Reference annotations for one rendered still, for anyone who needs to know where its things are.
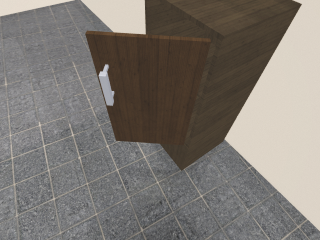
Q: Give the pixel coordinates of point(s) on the handle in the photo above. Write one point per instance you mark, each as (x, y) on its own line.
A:
(106, 87)

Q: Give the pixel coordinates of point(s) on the cupboard door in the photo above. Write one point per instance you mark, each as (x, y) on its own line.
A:
(155, 79)

